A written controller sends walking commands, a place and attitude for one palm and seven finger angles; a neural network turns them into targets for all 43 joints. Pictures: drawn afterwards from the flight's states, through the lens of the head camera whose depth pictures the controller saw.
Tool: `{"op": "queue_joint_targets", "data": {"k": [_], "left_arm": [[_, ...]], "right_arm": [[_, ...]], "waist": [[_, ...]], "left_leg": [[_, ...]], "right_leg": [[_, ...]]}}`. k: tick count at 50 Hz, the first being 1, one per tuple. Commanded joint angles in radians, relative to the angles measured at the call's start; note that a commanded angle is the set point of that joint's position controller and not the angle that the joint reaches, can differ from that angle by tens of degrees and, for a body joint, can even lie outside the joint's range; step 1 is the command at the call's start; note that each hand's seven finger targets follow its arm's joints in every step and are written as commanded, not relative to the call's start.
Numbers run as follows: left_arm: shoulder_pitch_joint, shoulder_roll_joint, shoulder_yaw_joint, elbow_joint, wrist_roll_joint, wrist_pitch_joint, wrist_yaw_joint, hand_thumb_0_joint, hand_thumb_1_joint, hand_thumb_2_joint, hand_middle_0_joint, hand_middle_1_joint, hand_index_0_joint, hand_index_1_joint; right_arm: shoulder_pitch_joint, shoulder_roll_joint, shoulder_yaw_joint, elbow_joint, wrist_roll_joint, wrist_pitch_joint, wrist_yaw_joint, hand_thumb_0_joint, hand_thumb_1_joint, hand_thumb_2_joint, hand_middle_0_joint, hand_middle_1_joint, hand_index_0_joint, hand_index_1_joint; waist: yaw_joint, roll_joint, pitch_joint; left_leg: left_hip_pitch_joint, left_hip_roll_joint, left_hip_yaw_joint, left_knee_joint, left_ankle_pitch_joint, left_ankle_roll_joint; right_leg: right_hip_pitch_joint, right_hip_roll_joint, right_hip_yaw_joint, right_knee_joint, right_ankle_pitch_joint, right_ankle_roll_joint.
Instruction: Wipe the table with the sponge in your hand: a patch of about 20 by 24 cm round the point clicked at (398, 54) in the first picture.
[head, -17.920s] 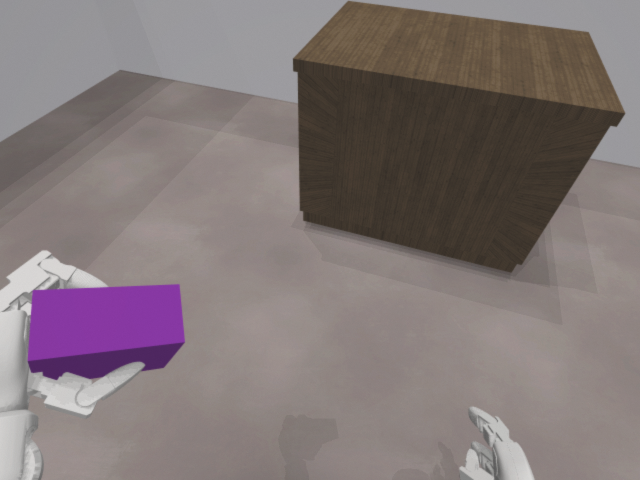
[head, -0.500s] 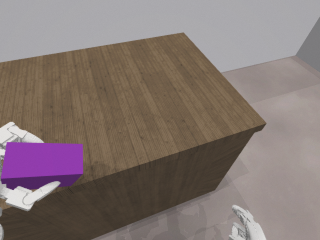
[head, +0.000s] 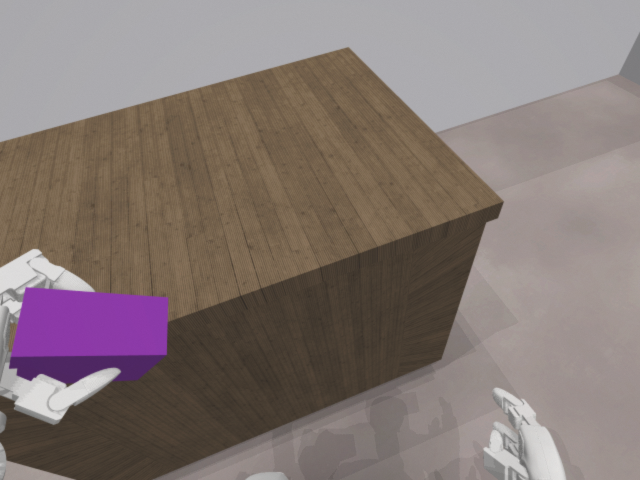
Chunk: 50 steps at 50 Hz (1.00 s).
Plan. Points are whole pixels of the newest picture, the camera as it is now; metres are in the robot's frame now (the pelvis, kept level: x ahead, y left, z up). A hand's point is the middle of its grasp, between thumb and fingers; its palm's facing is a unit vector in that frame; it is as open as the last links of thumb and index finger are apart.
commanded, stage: come to a stop and stand still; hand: left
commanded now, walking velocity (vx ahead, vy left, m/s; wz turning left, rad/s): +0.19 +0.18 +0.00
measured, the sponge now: (111, 340) +0.23 +0.21 +0.14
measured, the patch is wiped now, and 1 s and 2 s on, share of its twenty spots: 0.00 0.00 0.00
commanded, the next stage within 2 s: look again from close up in 1.00 s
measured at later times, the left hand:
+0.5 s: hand (26, 348) +0.20 +0.25 +0.19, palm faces +0.34 -0.79 -0.51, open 10.0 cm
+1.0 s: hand out of the picture +0.18 +0.29 +0.18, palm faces +0.41 -0.82 -0.40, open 10.0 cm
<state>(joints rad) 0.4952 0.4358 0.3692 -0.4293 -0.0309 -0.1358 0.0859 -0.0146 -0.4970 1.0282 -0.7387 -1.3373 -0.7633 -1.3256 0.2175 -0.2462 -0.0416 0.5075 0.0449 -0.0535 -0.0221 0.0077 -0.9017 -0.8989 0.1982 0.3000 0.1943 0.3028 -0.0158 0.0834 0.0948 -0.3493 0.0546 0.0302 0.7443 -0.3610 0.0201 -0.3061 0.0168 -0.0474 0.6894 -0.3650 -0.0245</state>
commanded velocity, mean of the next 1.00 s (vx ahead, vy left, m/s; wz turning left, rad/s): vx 0.03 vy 0.03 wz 0.00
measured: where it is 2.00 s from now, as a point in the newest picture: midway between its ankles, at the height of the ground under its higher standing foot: outside the picture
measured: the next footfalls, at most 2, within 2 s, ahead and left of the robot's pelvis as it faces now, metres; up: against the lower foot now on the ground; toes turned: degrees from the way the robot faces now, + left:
left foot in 0.40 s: -0.03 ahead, +0.14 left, +0.00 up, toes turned +5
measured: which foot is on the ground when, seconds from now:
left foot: up 0.00-0.38, down 0.40-1.00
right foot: down 0.00-1.00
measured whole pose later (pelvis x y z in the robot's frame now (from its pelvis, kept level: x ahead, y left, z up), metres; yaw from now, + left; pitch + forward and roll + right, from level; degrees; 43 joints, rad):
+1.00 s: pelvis -0.03 +0.05 +0.02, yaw +1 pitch -2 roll +0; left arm 0.43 0.37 0.34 -0.50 -0.04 -0.15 0.14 -0.01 -0.50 1.03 -0.74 -1.33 -0.77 -1.32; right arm 0.22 -0.17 0.03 0.58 0.03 -0.11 -0.02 0.01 -0.90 -0.90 0.20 0.30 0.20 0.30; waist 0.01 0.00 0.09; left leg -0.14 0.00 0.06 0.53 -0.34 0.03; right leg -0.28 -0.01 -0.06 0.50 -0.18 -0.02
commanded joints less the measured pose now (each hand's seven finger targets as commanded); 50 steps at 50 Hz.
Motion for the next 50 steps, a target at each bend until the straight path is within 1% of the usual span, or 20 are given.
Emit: {"op": "queue_joint_targets", "data": {"k": [1, 2, 4, 5, 8, 14, 15, 17, 19, 21, 22, 24, 26, 28, 30, 33, 34, 36, 42, 50], "left_arm": [[-0.148, 0.143, 0.127, -0.199, -0.021, -0.08, 0.025, 0.0, 0.1, 1.3, -1.2, -1.6, -1.2, -1.6], [-0.179, 0.126, 0.095, -0.244, -0.026, -0.087, 0.017, 0.0, 0.1, 1.3, -1.2, -1.6, -1.2, -1.6], [-0.153, 0.153, 0.123, -0.258, -0.029, -0.096, 0.02, 0.0, 0.1, 1.3, -1.2, -1.6, -1.2, -1.6], [-0.113, 0.15, 0.136, -0.195, -0.024, -0.099, 0.033, 0.0, 0.1, 1.3, -1.2, -1.6, -1.2, -1.6], [-0.154, 0.15, 0.119, -0.199, -0.016, -0.123, 0.061, 0.0, 0.1, 1.3, -1.2, -1.6, -1.2, -1.6], [-0.028, 0.156, 0.147, -0.204, -0.011, -0.121, 0.086, 0.0, 0.1, 1.3, -1.2, -1.6, -1.2, -1.6], [-0.03, 0.135, 0.135, -0.241, -0.009, -0.124, 0.083, 0.0, 0.1, 1.3, -1.2, -1.6, -1.2, -1.6], [-0.003, 0.137, 0.147, -0.241, -0.01, -0.129, 0.084, 0.0, 0.1, 1.3, -1.2, -1.6, -1.2, -1.6], [0.034, 0.112, 0.129, -0.237, -0.017, -0.124, 0.082, 0.0, 0.1, 1.3, -1.2, -1.6, -1.2, -1.6], [0.026, 0.126, 0.142, -0.256, -0.013, -0.119, 0.076, 0.0, 0.1, 1.3, -1.2, -1.6, -1.2, -1.6], [0.034, 0.132, 0.151, -0.251, -0.013, -0.113, 0.068, 0.0, 0.1, 1.3, -1.2, -1.6, -1.2, -1.6], [0.03, 0.157, 0.174, -0.276, -0.017, -0.103, 0.066, 0.0, 0.1, 1.3, -1.2, -1.6, -1.2, -1.6], [-0.025, 0.136, 0.15, -0.287, -0.017, -0.104, 0.067, 0.0, 0.1, 1.3, -1.2, -1.6, -1.2, -1.6], [-0.061, 0.116, 0.127, -0.27, -0.024, -0.099, 0.066, 0.0, 0.1, 1.3, -1.2, -1.6, -1.2, -1.6], [-0.107, 0.103, 0.103, -0.279, -0.028, -0.096, 0.065, 0.0, 0.1, 1.3, -1.2, -1.6, -1.2, -1.6], [-0.164, 0.091, 0.084, -0.279, -0.022, -0.094, 0.071, 0.0, 0.1, 1.3, -1.2, -1.6, -1.2, -1.6], [-0.187, 0.098, 0.084, -0.297, -0.02, -0.092, 0.073, 0.0, 0.1, 1.3, -1.2, -1.6, -1.2, -1.6], [-0.212, 0.087, 0.069, -0.297, -0.012, -0.088, 0.08, 0.0, 0.1, 1.3, -1.2, -1.6, -1.2, -1.6], [-0.201, 0.081, 0.067, -0.281, -0.015, -0.077, 0.082, 0.0, 0.1, 1.3, -1.2, -1.6, -1.2, -1.6], [-0.086, 0.093, 0.103, -0.3, -0.03, -0.089, 0.083, 0.0, 0.1, 1.3, -1.2, -1.6, -1.2, -1.6]], "right_arm": [[-0.039, -0.114, -0.035, -0.106, -0.005, -0.073, -0.009, 0.0, -0.9, -0.9, 0.2, 0.3, 0.2, 0.3], [-0.046, -0.128, -0.049, -0.11, 0.004, -0.084, 0.005, 0.0, -0.9, -0.9, 0.2, 0.3, 0.2, 0.3], [-0.057, -0.091, -0.026, -0.057, 0.003, -0.084, 0.005, 0.0, -0.9, -0.9, 0.2, 0.3, 0.2, 0.3], [-0.043, -0.082, -0.022, -0.033, -0.005, -0.087, 0.0, 0.0, -0.9, -0.9, 0.2, 0.3, 0.2, 0.3], [-0.033, -0.08, -0.021, -0.02, -0.024, -0.126, -0.004, 0.0, -0.9, -0.9, 0.2, 0.3, 0.2, 0.3], [-0.039, -0.067, -0.025, -0.052, -0.025, -0.166, -0.019, 0.0, -0.9, -0.9, 0.2, 0.3, 0.2, 0.3], [-0.03, -0.062, -0.023, -0.057, -0.03, -0.162, -0.02, 0.0, -0.9, -0.9, 0.2, 0.3, 0.2, 0.3], [-0.033, -0.071, -0.027, -0.067, -0.03, -0.153, -0.03, 0.0, -0.9, -0.9, 0.2, 0.3, 0.2, 0.3], [-0.042, -0.093, -0.041, -0.084, -0.016, -0.145, -0.034, 0.0, -0.9, -0.9, 0.2, 0.3, 0.2, 0.3], [-0.041, -0.119, -0.057, -0.078, -0.002, -0.119, -0.026, 0.0, -0.9, -0.9, 0.2, 0.3, 0.2, 0.3], [-0.036, -0.128, -0.065, -0.076, 0.003, -0.106, -0.021, 0.0, -0.9, -0.9, 0.2, 0.3, 0.2, 0.3], [-0.045, -0.095, -0.043, -0.075, 0.003, -0.095, -0.023, 0.0, -0.9, -0.9, 0.2, 0.3, 0.2, 0.3], [-0.056, -0.089, -0.031, -0.08, 0.006, -0.09, -0.021, 0.0, -0.9, -0.9, 0.2, 0.3, 0.2, 0.3], [-0.049, -0.096, -0.034, -0.079, 0.005, -0.095, -0.022, 0.0, -0.9, -0.9, 0.2, 0.3, 0.2, 0.3], [-0.043, -0.097, -0.032, -0.072, -0.002, -0.1, -0.025, 0.0, -0.9, -0.9, 0.2, 0.3, 0.2, 0.3], [-0.048, -0.094, -0.019, -0.067, -0.01, -0.103, -0.028, 0.0, -0.9, -0.9, 0.2, 0.3, 0.2, 0.3], [-0.056, -0.094, -0.011, -0.065, -0.011, -0.106, -0.032, 0.0, -0.9, -0.9, 0.2, 0.3, 0.2, 0.3], [-0.066, -0.084, 0.0, -0.067, -0.009, -0.106, -0.031, 0.0, -0.9, -0.9, 0.2, 0.3, 0.2, 0.3], [-0.062, -0.075, 0.004, -0.073, -0.008, -0.111, -0.018, 0.0, -0.9, -0.9, 0.2, 0.3, 0.2, 0.3], [-0.062, -0.065, 0.009, -0.085, -0.009, -0.097, -0.012, 0.0, -0.9, -0.9, 0.2, 0.3, 0.2, 0.3]], "waist": [[0.007, -0.393, -0.11], [0.008, -0.339, -0.055], [0.003, -0.128, -0.078], [-0.001, -0.096, -0.106], [0.016, -0.152, -0.163], [0.062, -0.27, -0.222], [0.062, -0.263, -0.251], [0.056, -0.181, -0.282], [0.053, -0.072, -0.283], [0.051, -0.056, -0.277], [0.05, -0.082, -0.251], [0.024, 0.071, -0.233], [0.023, 0.03, -0.185], [0.02, -0.065, -0.154], [0.013, -0.115, -0.143], [0.017, -0.059, -0.122], [0.018, 0.009, -0.115], [0.029, 0.076, -0.127], [0.033, -0.017, -0.146], [0.031, 0.007, -0.189]], "left_leg": [[-0.19, -0.09, -0.09, 0.586, 0.005, -0.011], [-0.191, -0.072, -0.128, 0.601, 0.082, -0.014], [-0.224, -0.037, -0.106, 0.548, 0.133, -0.011], [-0.205, -0.037, -0.096, 0.506, 0.167, -0.011], [-0.165, -0.068, -0.033, 0.281, 0.142, -0.001], [0.015, -0.097, 0.067, -0.274, 0.029, 0.042], [0.066, -0.095, 0.08, -0.349, 0.04, 0.051], [0.153, -0.062, 0.062, -0.445, 0.134, 0.064], [0.215, 0.024, 0.006, -0.476, 0.293, 0.072], [0.246, 0.087, -0.037, -0.409, 0.417, 0.074], [0.246, 0.093, -0.028, -0.381, 0.426, 0.07], [0.238, 0.087, -0.038, -0.316, 0.455, 0.06], [0.133, 0.087, -0.053, -0.295, 0.392, 0.054], [0.084, 0.045, -0.043, -0.264, 0.24, 0.04], [0.128, 0.012, -0.042, -0.25, 0.183, 0.032], [0.145, 0.026, -0.07, -0.319, 0.123, 0.046], [0.162, 0.048, -0.087, -0.359, 0.177, 0.049], [0.119, 0.09, -0.117, -0.402, 0.226, 0.052], [0.092, 0.06, -0.075, -0.354, 0.265, 0.017], [0.117, 0.055, -0.073, -0.348, 0.379, -0.02]], "right_leg": [[-0.026, -0.368, 0.557, -0.551, 0.038, -0.021], [-0.088, -0.374, 0.59, -0.565, -0.059, -0.005], [-0.026, -0.351, 0.469, -0.504, -0.053, -0.061], [-0.011, -0.314, 0.402, -0.482, -0.044, -0.055], [0.087, -0.291, 0.322, -0.496, -0.066, -0.031], [0.209, -0.291, 0.326, -0.475, 0.025, -0.021], [0.226, -0.277, 0.282, -0.45, 0.067, -0.021], [0.243, -0.215, 0.217, -0.38, 0.161, 0.004], [0.242, -0.156, 0.152, -0.277, 0.304, 0.024], [0.192, -0.127, 0.118, -0.197, 0.389, 0.04], [0.144, -0.117, 0.125, -0.184, 0.387, 0.041], [0.113, -0.099, 0.065, -0.164, 0.395, -0.005], [0.162, -0.092, 0.041, -0.185, 0.381, -0.008], [0.157, -0.111, 0.103, -0.231, 0.359, -0.024], [0.085, -0.144, 0.164, -0.267, 0.296, -0.051], [0.045, -0.111, 0.157, -0.272, 0.128, -0.039], [0.039, -0.088, 0.121, -0.228, 0.163, -0.027], [0.109, -0.05, 0.038, -0.16, 0.211, -0.001], [0.201, -0.067, 0.046, -0.208, 0.325, -0.012], [0.222, -0.079, 0.042, -0.188, 0.402, -0.023]]}}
